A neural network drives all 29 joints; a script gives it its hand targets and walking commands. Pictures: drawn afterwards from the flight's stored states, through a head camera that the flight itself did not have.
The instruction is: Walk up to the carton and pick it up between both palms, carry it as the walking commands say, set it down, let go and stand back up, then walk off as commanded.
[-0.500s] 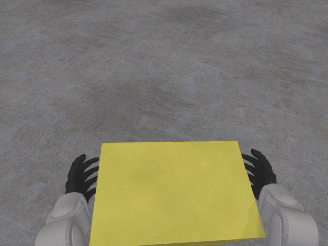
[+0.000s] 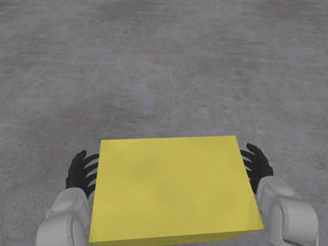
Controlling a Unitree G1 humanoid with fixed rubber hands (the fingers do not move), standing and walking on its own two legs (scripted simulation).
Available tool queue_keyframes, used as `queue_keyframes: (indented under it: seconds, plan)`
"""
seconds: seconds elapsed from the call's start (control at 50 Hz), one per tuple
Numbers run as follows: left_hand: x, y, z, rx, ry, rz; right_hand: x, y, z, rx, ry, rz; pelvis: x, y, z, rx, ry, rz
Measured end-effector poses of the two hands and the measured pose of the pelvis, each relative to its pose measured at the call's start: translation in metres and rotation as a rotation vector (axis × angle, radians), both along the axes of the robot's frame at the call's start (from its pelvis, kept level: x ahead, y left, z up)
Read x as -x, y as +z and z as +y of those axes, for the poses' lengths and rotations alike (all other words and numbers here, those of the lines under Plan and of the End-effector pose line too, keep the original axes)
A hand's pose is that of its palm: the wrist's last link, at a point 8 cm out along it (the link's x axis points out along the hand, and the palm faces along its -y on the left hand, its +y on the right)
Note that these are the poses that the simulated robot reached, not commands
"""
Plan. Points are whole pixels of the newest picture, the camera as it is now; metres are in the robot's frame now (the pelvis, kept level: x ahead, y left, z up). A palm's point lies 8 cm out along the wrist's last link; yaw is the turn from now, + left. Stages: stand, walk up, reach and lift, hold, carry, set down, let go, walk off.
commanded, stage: carry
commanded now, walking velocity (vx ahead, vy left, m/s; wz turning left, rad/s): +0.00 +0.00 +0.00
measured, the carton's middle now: (168, 198) +0.24 +0.00 -0.02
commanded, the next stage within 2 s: none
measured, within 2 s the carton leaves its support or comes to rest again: neither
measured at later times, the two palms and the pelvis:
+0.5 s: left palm (83, 125) +0.39 +0.21 +0.09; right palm (230, 119) +0.39 -0.16 +0.09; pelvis +0.17 +0.02 +0.00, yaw -2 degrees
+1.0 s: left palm (99, 101) +0.47 +0.18 +0.10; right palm (232, 98) +0.47 -0.19 +0.08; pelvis +0.24 -0.01 +0.00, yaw +0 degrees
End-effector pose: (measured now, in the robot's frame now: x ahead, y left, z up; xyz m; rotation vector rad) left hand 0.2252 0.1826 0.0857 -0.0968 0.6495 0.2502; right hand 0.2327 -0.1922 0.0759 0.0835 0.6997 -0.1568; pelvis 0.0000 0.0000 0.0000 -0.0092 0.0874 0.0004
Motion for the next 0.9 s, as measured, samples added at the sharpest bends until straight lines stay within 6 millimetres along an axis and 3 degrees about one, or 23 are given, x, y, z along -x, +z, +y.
queue_keyframes:
  seconds: [0.12, 0.32, 0.38, 0.46, 0.56, 0.68, 0.78, 0.9]
  plan:
    - [-0.036, 0.004, 0.024, 0.028, 0.067, -0.036, -0.057, 0.010, 0.025, -0.011, 0.023, -0.058, -0.051, 0.001, 0.010, -0.020, -0.011, 0.000]
    - [-0.116, 0.037, 0.012, 0.029, -0.009, -0.068, -0.106, 0.039, 0.011, 0.025, -0.027, -0.064, -0.116, 0.023, 0.013, -0.043, 0.013, -0.005]
    - [-0.132, 0.033, 0.016, 0.030, -0.001, -0.068, -0.128, 0.040, 0.016, 0.046, 0.005, -0.063, -0.132, 0.022, 0.017, -0.040, 0.025, -0.016]
    - [-0.155, 0.013, 0.026, -0.007, -0.014, -0.066, -0.154, 0.021, 0.026, 0.000, -0.018, -0.083, -0.157, 0.000, 0.021, -0.024, -0.034, -0.030]
    - [-0.178, -0.001, 0.017, 0.012, -0.006, -0.010, -0.167, 0.002, 0.020, 0.004, -0.034, -0.017, -0.180, -0.004, 0.014, -0.040, -0.014, -0.026]
    - [-0.208, 0.012, 0.003, 0.005, -0.020, -0.057, -0.191, 0.013, 0.006, 0.008, -0.051, -0.064, -0.200, 0.000, 0.009, -0.038, -0.012, -0.013]
    - [-0.217, 0.026, -0.003, -0.021, 0.008, -0.079, -0.203, 0.019, 0.002, 0.018, -0.090, -0.050, -0.216, 0.007, -0.001, -0.043, -0.010, -0.018]
    - [-0.233, 0.021, 0.000, -0.015, 0.020, -0.108, -0.226, 0.022, 0.004, 0.056, -0.095, -0.069, -0.230, -0.001, -0.002, -0.040, -0.002, -0.029]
